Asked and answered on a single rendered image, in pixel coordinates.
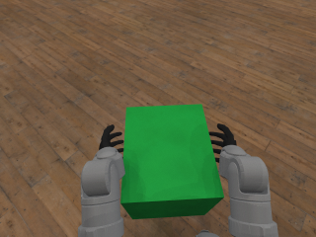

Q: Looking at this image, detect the left robot forearm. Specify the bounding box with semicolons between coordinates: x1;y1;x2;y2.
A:
78;146;125;237

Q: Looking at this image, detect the right robot forearm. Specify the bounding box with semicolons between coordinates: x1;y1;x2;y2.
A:
218;145;278;237

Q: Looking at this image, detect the robot right hand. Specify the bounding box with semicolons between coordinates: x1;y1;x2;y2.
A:
209;123;237;163

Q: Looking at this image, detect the robot left hand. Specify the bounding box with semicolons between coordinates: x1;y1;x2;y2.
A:
99;124;124;159

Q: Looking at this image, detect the carton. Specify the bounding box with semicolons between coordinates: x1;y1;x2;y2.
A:
120;104;224;219

